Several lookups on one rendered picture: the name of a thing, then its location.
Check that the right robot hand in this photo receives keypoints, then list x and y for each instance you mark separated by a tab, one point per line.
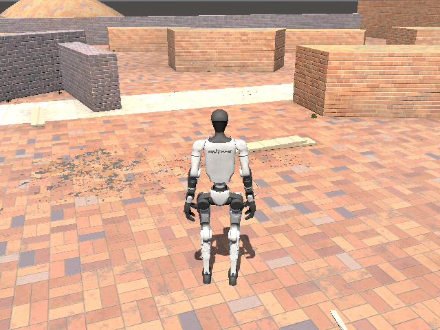
251	211

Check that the humanoid robot torso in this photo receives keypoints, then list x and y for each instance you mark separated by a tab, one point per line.
220	161

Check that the right robot forearm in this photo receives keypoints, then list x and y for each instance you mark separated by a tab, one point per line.
248	186

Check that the left robot hand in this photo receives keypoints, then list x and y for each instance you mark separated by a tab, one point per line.
188	212

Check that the left robot upper arm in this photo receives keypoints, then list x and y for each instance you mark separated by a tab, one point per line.
196	158

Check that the right robot upper arm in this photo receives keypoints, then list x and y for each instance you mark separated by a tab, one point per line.
243	157

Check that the left robot forearm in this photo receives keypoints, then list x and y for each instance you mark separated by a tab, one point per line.
191	188

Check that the robot right shin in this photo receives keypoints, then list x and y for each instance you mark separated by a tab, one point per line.
234	254

